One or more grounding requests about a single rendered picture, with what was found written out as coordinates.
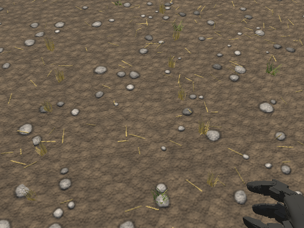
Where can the robot right hand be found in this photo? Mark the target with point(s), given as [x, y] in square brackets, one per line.
[289, 215]

